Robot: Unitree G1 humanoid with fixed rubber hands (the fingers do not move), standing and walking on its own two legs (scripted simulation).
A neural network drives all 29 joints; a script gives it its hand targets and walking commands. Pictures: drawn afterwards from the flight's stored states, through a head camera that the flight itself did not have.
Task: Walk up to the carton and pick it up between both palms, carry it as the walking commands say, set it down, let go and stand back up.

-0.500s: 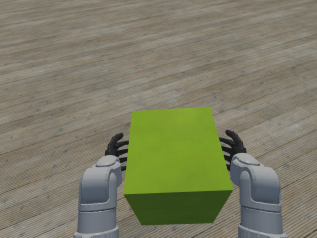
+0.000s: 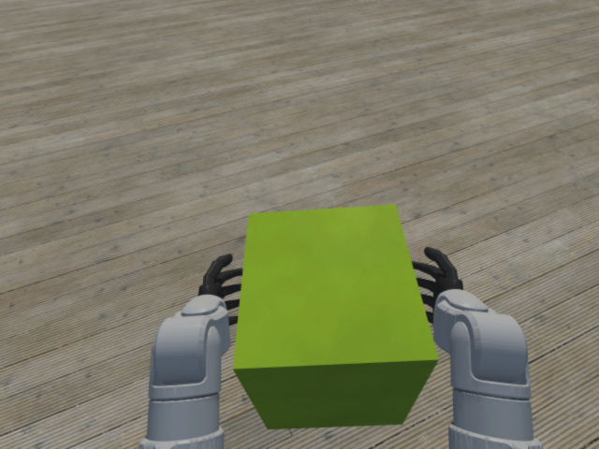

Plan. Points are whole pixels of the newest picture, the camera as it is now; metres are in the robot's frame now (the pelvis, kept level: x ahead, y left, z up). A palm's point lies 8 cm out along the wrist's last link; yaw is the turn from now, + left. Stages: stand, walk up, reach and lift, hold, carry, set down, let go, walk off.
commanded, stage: carry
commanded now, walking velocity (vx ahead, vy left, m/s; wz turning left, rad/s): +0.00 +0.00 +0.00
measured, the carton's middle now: (328, 322) +0.28 -0.01 +0.01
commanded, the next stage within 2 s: none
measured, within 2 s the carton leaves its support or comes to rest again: neither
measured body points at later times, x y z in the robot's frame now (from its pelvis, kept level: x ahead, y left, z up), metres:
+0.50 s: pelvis +0.00 +0.00 +0.00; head -0.03 -0.01 +0.45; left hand +0.28 +0.14 +0.08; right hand +0.28 -0.16 +0.08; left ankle +0.09 +0.10 -0.73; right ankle +0.00 -0.12 -0.73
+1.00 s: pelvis -0.01 +0.01 +0.00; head -0.03 +0.01 +0.45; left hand +0.28 +0.15 +0.05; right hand +0.28 -0.15 +0.06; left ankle +0.09 +0.10 -0.73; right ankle +0.00 -0.13 -0.73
